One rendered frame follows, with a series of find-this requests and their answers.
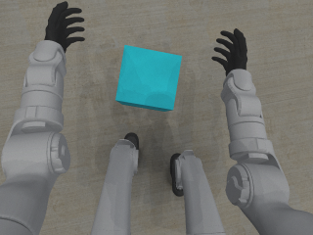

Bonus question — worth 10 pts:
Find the right robot upper arm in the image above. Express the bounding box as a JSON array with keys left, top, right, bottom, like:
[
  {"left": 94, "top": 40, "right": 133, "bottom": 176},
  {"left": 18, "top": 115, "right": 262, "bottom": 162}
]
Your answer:
[{"left": 225, "top": 163, "right": 313, "bottom": 235}]

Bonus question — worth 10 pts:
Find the right robot hand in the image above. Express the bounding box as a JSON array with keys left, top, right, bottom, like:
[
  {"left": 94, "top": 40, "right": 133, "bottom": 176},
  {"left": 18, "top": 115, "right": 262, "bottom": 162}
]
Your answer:
[{"left": 211, "top": 28, "right": 247, "bottom": 76}]

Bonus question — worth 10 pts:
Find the left robot upper arm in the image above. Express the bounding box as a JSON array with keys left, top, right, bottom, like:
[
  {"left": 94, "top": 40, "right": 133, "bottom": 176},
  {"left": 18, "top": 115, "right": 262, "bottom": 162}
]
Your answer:
[{"left": 0, "top": 131, "right": 71, "bottom": 235}]

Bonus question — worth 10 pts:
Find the robot left forearm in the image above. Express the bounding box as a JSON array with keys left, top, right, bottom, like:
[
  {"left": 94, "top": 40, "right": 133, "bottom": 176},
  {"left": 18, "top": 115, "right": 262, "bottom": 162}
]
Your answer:
[{"left": 1, "top": 40, "right": 67, "bottom": 176}]

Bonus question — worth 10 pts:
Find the robot right forearm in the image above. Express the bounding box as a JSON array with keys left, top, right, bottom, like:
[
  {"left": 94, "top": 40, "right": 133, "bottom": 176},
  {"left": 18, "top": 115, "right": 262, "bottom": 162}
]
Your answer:
[{"left": 220, "top": 69, "right": 290, "bottom": 199}]

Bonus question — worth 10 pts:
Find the left robot shin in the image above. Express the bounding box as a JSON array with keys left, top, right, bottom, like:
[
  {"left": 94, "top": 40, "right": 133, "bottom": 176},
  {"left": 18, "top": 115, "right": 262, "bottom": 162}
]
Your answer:
[{"left": 110, "top": 139, "right": 135, "bottom": 157}]

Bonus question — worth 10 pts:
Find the carton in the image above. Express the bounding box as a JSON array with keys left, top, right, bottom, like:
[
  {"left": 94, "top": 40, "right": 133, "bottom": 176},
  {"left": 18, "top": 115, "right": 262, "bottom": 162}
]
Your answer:
[{"left": 115, "top": 45, "right": 182, "bottom": 112}]

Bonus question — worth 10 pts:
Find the right robot thigh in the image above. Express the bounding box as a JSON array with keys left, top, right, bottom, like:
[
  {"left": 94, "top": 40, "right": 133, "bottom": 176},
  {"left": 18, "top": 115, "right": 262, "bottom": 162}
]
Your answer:
[{"left": 174, "top": 155, "right": 226, "bottom": 235}]

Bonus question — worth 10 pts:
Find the left robot hand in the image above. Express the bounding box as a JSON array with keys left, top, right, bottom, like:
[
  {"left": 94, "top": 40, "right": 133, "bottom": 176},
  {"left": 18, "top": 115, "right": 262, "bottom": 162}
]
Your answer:
[{"left": 44, "top": 1, "right": 85, "bottom": 52}]

